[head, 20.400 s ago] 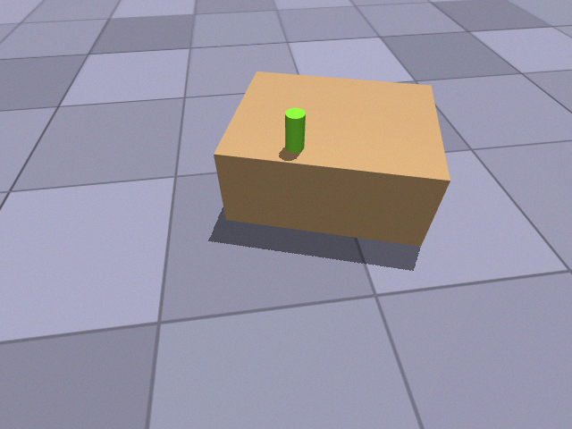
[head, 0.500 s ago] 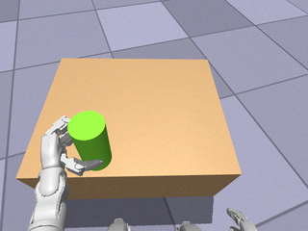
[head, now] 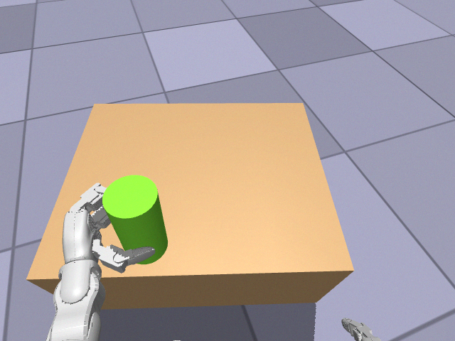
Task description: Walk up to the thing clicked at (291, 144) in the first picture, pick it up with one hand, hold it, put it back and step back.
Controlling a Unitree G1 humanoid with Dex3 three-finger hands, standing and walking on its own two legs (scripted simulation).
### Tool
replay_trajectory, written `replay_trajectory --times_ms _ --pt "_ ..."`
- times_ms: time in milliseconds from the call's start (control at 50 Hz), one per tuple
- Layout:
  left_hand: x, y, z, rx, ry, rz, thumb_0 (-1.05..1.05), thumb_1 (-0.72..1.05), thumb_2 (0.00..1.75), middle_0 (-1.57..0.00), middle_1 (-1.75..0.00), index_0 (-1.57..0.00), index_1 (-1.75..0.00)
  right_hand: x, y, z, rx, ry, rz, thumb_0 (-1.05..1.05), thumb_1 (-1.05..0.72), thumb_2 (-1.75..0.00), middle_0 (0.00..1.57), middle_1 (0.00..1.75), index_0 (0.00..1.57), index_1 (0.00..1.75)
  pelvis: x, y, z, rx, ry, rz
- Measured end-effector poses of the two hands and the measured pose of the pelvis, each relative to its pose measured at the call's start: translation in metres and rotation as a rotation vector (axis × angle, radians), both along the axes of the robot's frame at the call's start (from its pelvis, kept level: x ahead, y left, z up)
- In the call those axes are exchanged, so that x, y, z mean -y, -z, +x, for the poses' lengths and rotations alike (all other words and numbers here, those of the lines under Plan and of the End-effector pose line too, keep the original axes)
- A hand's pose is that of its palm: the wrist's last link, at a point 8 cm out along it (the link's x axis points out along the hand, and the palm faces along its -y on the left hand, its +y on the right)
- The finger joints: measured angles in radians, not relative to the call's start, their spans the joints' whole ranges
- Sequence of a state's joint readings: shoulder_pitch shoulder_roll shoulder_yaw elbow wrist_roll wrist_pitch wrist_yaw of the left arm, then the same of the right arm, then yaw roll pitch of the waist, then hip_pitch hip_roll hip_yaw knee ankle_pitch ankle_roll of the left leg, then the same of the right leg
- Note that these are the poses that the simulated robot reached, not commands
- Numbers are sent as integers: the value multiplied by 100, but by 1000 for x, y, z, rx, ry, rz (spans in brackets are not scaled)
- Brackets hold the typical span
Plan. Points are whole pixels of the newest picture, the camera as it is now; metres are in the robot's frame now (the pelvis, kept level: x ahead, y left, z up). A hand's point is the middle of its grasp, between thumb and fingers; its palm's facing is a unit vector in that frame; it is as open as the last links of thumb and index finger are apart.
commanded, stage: hold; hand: left
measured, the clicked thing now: (139, 223) +0.33 +0.14 +0.04
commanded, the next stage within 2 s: none
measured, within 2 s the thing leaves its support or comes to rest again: neither
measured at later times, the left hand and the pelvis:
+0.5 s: hand (117, 227) +0.32 +0.17 +0.05, palm faces +0.17 -0.98 -0.05, open 11.0 cm; pelvis +0.00 +0.00 +0.01, yaw +0 degrees
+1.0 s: hand (116, 232) +0.31 +0.17 +0.05, palm faces +0.16 -0.98 -0.06, open 11.0 cm; pelvis -0.01 +0.00 +0.01, yaw +0 degrees
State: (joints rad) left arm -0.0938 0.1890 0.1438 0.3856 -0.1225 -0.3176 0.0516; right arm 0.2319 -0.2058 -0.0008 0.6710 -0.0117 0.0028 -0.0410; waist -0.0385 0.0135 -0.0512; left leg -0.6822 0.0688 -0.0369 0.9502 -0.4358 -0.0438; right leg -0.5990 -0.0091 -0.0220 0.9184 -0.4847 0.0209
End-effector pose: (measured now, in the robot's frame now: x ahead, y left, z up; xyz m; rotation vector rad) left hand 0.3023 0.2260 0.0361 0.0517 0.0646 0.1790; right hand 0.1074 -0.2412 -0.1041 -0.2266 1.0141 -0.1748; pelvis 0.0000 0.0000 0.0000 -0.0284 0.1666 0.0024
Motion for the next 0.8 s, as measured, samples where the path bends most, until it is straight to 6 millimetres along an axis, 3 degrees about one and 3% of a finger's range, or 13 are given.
replay_trajectory --times_ms 800 --pt "5 -21 -21 13 13 -4 -4 -61 74 -81 -128 -82 -126 -11 -20 13 93 -28 20 1 -93 -91 20 30 20 30 -3 -14 -7 69 -1 6"
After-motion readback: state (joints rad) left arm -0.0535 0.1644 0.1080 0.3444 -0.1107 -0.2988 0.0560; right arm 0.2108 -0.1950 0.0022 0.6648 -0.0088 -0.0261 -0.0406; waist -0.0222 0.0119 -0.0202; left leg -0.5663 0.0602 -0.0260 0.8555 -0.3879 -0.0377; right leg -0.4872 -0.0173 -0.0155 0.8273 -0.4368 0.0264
